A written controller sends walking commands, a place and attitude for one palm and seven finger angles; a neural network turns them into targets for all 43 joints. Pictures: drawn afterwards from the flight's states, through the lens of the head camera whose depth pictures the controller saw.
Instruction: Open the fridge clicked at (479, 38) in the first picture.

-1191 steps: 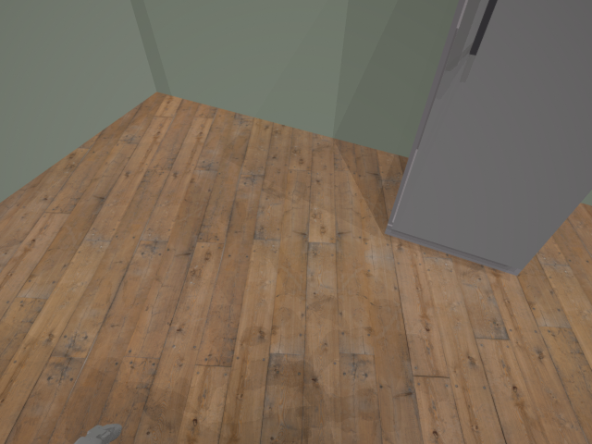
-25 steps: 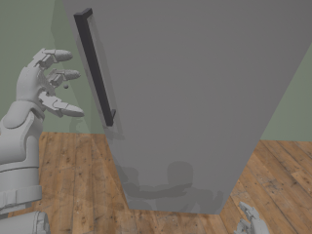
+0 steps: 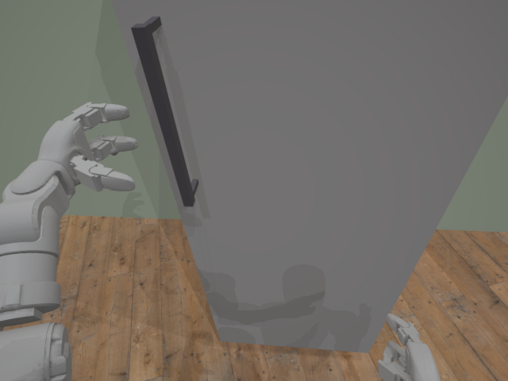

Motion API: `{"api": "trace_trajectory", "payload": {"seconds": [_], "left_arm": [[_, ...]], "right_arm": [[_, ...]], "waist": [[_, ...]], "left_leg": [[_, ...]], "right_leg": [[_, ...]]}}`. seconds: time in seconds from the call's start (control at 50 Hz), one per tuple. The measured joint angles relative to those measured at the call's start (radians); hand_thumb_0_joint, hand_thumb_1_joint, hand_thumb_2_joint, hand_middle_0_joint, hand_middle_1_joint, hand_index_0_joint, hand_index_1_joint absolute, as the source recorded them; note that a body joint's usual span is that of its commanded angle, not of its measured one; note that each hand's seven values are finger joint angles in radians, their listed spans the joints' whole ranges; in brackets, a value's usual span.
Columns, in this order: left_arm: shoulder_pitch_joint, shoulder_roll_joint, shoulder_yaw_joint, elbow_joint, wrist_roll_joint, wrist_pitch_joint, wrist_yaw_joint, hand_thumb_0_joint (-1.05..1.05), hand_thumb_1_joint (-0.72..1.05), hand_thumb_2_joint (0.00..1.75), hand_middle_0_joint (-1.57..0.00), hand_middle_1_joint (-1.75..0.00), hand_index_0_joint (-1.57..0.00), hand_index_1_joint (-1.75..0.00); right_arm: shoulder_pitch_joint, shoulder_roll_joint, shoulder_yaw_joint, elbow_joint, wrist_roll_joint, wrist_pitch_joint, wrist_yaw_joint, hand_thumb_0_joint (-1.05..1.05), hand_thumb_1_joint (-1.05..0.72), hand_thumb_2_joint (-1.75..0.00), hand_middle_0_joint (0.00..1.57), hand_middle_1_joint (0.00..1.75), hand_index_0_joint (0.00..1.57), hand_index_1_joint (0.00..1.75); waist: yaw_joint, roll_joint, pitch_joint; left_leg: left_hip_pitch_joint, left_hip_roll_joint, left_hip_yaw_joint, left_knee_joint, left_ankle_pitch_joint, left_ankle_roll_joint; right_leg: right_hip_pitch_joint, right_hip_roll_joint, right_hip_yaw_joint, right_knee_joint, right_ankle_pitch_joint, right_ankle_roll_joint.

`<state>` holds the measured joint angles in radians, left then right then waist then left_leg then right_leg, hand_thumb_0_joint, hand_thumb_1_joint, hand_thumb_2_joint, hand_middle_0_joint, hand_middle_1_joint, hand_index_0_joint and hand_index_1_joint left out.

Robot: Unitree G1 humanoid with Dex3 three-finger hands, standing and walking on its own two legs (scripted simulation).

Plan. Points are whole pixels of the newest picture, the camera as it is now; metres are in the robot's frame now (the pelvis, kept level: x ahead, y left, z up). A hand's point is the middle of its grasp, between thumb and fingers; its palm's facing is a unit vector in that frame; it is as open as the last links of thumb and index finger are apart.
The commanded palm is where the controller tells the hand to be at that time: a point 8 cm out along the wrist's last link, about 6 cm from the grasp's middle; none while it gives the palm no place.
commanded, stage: move the hooked fingers beside the handle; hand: left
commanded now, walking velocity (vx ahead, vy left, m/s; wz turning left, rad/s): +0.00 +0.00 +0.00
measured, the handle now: (174, 126) +0.41 +0.14 +0.24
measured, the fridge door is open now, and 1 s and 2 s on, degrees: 0 0 0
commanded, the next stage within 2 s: feel for the door with the fingertips in 1.46 s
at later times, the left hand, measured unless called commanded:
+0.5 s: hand (132, 165) +0.34 +0.19 +0.22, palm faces -0.06 -1.00 -0.03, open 14.0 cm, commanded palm +0.32 +0.25 +0.25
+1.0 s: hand (117, 135) +0.37 +0.21 +0.25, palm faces +0.07 -1.00 -0.05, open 14.0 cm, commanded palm +0.33 +0.26 +0.24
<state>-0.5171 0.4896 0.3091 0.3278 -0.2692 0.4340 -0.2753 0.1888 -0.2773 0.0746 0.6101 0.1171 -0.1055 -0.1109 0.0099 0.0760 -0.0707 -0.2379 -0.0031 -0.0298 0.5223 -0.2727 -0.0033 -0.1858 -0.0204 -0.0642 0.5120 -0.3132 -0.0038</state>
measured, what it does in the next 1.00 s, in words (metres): stands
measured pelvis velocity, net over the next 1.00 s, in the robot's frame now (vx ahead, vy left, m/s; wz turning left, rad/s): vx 0.00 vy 0.00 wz -0.01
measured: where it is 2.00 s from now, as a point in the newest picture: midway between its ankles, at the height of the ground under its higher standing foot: outside the picture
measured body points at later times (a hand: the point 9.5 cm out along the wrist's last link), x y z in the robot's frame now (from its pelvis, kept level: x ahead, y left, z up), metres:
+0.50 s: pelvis +0.00 +0.01 +0.00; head -0.01 -0.01 +0.45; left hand +0.34 +0.24 +0.23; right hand +0.18 -0.24 -0.08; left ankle +0.00 +0.12 -0.74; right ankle -0.02 -0.11 -0.74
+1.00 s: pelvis +0.00 +0.00 +0.00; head -0.03 -0.03 +0.45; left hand +0.36 +0.26 +0.26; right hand +0.18 -0.24 -0.08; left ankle +0.00 +0.12 -0.74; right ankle -0.02 -0.11 -0.74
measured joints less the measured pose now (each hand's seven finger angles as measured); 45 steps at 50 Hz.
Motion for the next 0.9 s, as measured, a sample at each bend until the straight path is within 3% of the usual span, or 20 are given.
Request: {"api": "trace_trajectory", "payload": {"seconds": [0.06, 0.14, 0.2, 0.24, 0.3, 0.36, 0.42, 0.48, 0.54, 0.6, 0.68, 0.74, 0.84, 0.9], "left_arm": [[0.057, -0.049, -0.027, -0.06, -0.006, -0.003, -0.002, -0.01, -0.5, 0.3, -0.3, -1.2, -0.3, -1.2], [0.152, -0.132, -0.013, -0.261, -0.03, -0.113, 0.028, -0.01, -0.5, 0.3, -0.3, -1.2, -0.3, -1.2], [0.134, -0.126, 0.022, -0.289, -0.028, -0.157, 0.055, -0.01, -0.5, 0.3, -0.31, -1.2, -0.31, -1.2], [0.093, -0.085, 0.049, -0.238, -0.012, -0.128, 0.07, -0.01, -0.5, 0.3, -0.31, -1.2, -0.31, -1.2], [0.042, -0.014, 0.059, -0.114, 0.005, -0.038, 0.063, -0.01, -0.5, 0.3, -0.31, -1.2, -0.31, -1.2], [0.06, 0.008, 0.037, -0.062, 0.009, 0.022, 0.031, -0.01, -0.5, 0.3, -0.3, -1.2, -0.3, -1.2], [0.133, -0.047, 0.006, -0.155, -0.007, -0.005, 0.011, -0.01, -0.5, 0.3, -0.3, -1.2, -0.3, -1.2], [0.188, -0.124, -0.013, -0.301, -0.036, -0.084, 0.015, -0.01, -0.5, 0.3, -0.3, -1.2, -0.3, -1.2], [0.182, -0.141, -0.004, -0.363, -0.04, -0.135, 0.043, -0.01, -0.5, 0.3, -0.3, -1.2, -0.3, -1.2], [0.112, -0.101, 0.023, -0.296, -0.02, -0.099, 0.076, -0.01, -0.5, 0.3, -0.31, -1.2, -0.31, -1.2], [0.049, -0.032, 0.026, -0.142, 0.005, 0.018, 0.075, -0.01, -0.5, 0.3, -0.31, -1.2, -0.31, -1.2], [0.078, -0.037, 0.005, -0.116, 0.001, 0.041, 0.048, -0.01, -0.5, 0.3, -0.3, -1.2, -0.3, -1.2], [0.149, -0.121, -0.02, -0.259, -0.024, -0.062, 0.04, -0.01, -0.5, 0.3, -0.3, -1.2, -0.3, -1.2], [0.126, -0.128, -0.004, -0.285, -0.025, -0.117, 0.059, -0.01, -0.5, 0.3, -0.3, -1.2, -0.3, -1.2]], "right_arm": [[0.005, -0.008, -0.011, -0.008, -0.007, 0.001, 0.001, 0.01, -0.9, -0.9, 0.2, 0.3, 0.2, 0.3], [0.01, 0.008, -0.007, 0.003, -0.027, -0.015, 0.002, 0.01, -0.9, -0.9, 0.2, 0.3, 0.2, 0.3], [0.017, 0.029, 0.001, 0.018, -0.031, -0.021, 0.006, 0.01, -0.9, -0.9, 0.2, 0.3, 0.2, 0.3], [0.019, 0.036, 0.005, 0.019, -0.026, -0.012, 0.008, 0.01, -0.9, -0.9, 0.2, 0.3, 0.2, 0.3], [0.021, 0.025, 0.006, 0.007, -0.012, 0.008, 0.01, 0.01, -0.9, -0.9, 0.2, 0.3, 0.2, 0.3], [0.025, 0.002, -0.005, -0.01, -0.005, 0.019, 0.01, 0.01, -0.9, -0.9, 0.2, 0.3, 0.2, 0.3], [0.028, -0.012, -0.017, -0.012, -0.009, 0.011, 0.002, 0.01, -0.9, -0.9, 0.2, 0.3, 0.2, 0.3], [0.023, -0.004, -0.018, 0.004, -0.02, -0.011, -0.006, 0.01, -0.9, -0.9, 0.2, 0.3, 0.2, 0.3], [0.01, 0.016, -0.009, 0.021, -0.029, -0.025, -0.004, 0.01, -0.91, -0.9, 0.2, 0.3, 0.2, 0.3], [-0.004, 0.031, -0.001, 0.02, -0.023, -0.017, 0.003, 0.01, -0.91, -0.9, 0.2, 0.3, 0.2, 0.3], [-0.014, 0.021, 0.004, -0.004, -0.008, 0.011, 0.01, 0.01, -0.9, -0.9, 0.2, 0.3, 0.2, 0.3], [-0.012, 0.006, -0.002, -0.018, -0.007, 0.019, 0.008, 0.01, -0.9, -0.9, 0.2, 0.3, 0.2, 0.3], [-0.003, 0.005, -0.005, 0.0, -0.021, 0.001, -0.005, 0.01, -0.9, -0.9, 0.2, 0.3, 0.2, 0.3], [-0.001, 0.019, 0.0, 0.02, -0.027, -0.009, -0.005, 0.01, -0.9, -0.9, 0.2, 0.3, 0.2, 0.3]], "waist": [[-0.002, 0.003, 0.02], [-0.006, -0.022, 0.037], [-0.008, -0.04, 0.021], [-0.01, -0.041, 0.007], [-0.012, -0.024, -0.004], [-0.013, -0.003, 0.001], [-0.004, 0.0, 0.023], [0.005, -0.018, 0.037], [0.005, -0.034, 0.028], [0.003, -0.034, 0.01], [-0.004, -0.009, -0.003], [-0.004, 0.004, 0.007], [0.004, -0.018, 0.038], [0.002, -0.034, 0.033]], "left_leg": [[-0.009, -0.007, 0.004, -0.004, 0.006, 0.006], [0.009, -0.008, 0.016, -0.012, 0.004, 0.007], [0.027, -0.002, 0.022, -0.016, -0.003, 0.004], [0.034, 0.002, 0.025, -0.017, -0.007, 0.002], [0.025, 0.004, 0.022, -0.013, -0.008, 0.002], [0.007, -0.001, 0.018, -0.01, -0.004, 0.007], [0.003, -0.007, 0.015, -0.007, -0.001, 0.011], [0.014, -0.011, 0.014, -0.009, -0.002, 0.011], [0.03, -0.007, 0.016, -0.011, -0.006, 0.008], [0.036, -0.002, 0.018, -0.013, -0.008, 0.003], [0.02, -0.001, 0.014, -0.013, -0.002, 0.003], [0.007, -0.004, 0.011, -0.012, 0.003, 0.005], [0.015, -0.006, 0.008, -0.012, 0.004, 0.004], [0.028, 0.0, 0.008, -0.014, 0.0, -0.001]], "right_leg": [[-0.013, -0.007, 0.004, 0.004, 0.003, 0.004], [-0.005, -0.009, 0.016, 0.006, -0.001, 0.006], [0.01, -0.003, 0.022, 0.002, -0.005, 0.004], [0.018, 0.001, 0.025, -0.003, -0.005, 0.002], [0.014, 0.003, 0.023, -0.009, -0.001, 0.003], [0.001, -0.001, 0.018, -0.011, 0.004, 0.007], [-0.003, -0.008, 0.015, -0.005, 0.002, 0.01], [0.006, -0.012, 0.014, -0.001, -0.002, 0.01], [0.02, -0.008, 0.016, -0.003, -0.005, 0.007], [0.026, -0.003, 0.018, -0.005, -0.006, 0.004], [0.012, -0.001, 0.014, -0.008, 0.001, 0.004], [0.0, -0.004, 0.011, -0.006, 0.004, 0.005], [0.006, -0.007, 0.007, 0.003, -0.002, 0.002], [0.018, -0.001, 0.008, 0.0, -0.005, -0.002]]}}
